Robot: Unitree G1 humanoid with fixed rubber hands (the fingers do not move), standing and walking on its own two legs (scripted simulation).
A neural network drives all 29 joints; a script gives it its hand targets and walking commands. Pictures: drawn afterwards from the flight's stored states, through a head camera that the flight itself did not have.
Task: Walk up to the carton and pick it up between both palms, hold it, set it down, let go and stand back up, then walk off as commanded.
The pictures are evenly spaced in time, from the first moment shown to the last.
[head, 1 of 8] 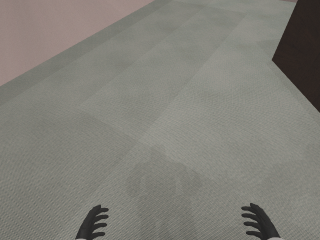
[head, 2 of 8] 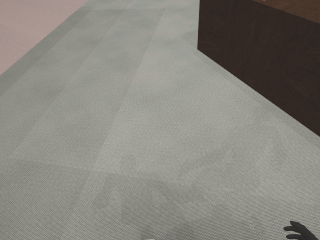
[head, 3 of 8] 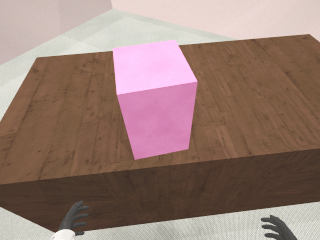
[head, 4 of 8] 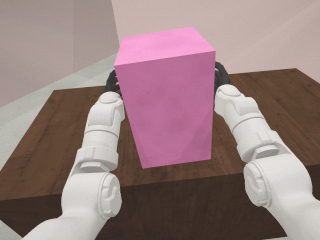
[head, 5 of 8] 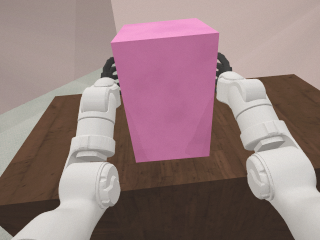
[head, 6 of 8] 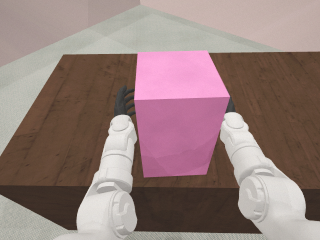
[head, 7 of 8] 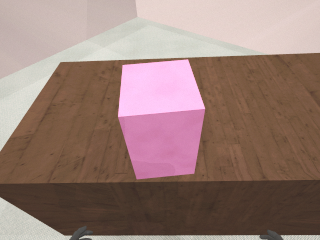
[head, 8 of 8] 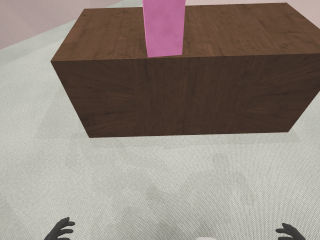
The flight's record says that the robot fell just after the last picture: no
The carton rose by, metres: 0.22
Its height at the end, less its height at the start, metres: +0.00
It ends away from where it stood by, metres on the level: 0.03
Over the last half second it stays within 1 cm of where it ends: yes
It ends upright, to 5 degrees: yes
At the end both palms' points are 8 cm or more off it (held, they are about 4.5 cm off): yes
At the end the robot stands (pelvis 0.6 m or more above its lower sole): yes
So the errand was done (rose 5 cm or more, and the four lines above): yes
